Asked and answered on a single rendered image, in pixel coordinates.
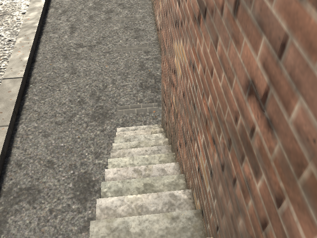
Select stairs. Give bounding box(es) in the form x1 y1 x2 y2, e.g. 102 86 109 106
89 124 214 238

